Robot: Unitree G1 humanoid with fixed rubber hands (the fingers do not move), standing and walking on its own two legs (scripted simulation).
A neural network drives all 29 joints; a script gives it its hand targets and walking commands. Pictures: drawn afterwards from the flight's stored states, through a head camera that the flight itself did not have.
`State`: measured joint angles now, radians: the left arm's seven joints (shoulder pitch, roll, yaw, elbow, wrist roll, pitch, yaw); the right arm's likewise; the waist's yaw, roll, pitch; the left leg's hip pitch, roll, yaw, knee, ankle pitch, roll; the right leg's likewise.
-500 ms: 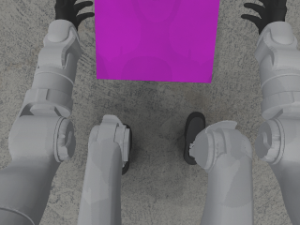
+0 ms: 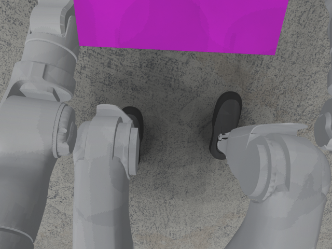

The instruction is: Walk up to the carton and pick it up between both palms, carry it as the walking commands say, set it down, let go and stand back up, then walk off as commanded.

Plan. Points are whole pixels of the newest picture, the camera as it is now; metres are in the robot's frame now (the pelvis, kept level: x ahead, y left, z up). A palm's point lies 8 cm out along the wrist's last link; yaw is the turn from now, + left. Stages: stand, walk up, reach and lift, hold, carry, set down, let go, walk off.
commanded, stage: reach and lift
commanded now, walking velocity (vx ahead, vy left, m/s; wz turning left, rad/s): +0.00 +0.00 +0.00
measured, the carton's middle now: out of the picture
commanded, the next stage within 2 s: none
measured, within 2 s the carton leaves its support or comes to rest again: leaves its support in 1.46 s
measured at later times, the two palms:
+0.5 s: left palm out of the picture +0.53 +0.18 -0.20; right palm out of the picture +0.54 -0.21 -0.19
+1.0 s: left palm out of the picture +0.53 +0.16 -0.19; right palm out of the picture +0.55 -0.18 -0.18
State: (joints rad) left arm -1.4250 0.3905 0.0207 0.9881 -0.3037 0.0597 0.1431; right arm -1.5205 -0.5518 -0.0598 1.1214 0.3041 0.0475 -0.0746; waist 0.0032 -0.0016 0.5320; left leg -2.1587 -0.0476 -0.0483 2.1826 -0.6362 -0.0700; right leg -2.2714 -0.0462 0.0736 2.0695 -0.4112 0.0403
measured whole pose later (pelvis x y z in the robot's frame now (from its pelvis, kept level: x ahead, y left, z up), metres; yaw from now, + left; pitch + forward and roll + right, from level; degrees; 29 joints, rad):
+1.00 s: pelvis -0.01 +0.01 +0.01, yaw +1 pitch +33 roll +0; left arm -1.51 0.33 0.00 1.15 -0.27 0.05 0.16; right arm -1.58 -0.42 -0.05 1.24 0.23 0.04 -0.09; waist -0.02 0.03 0.52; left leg -2.13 -0.08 -0.05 2.16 -0.61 -0.06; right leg -2.21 -0.07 0.08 2.06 -0.42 0.05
